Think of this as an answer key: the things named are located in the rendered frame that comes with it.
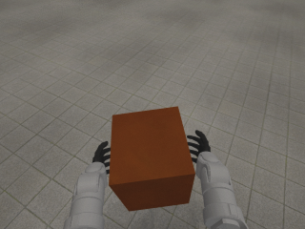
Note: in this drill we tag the robot left hand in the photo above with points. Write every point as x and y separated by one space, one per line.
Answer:
99 155

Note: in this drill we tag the robot right forearm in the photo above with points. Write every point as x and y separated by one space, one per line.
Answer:
220 207

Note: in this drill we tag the carton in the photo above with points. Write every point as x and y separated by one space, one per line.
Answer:
150 161

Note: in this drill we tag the robot left forearm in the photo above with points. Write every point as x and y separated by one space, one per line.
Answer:
88 199

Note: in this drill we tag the robot right hand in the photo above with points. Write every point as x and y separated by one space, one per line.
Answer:
202 147

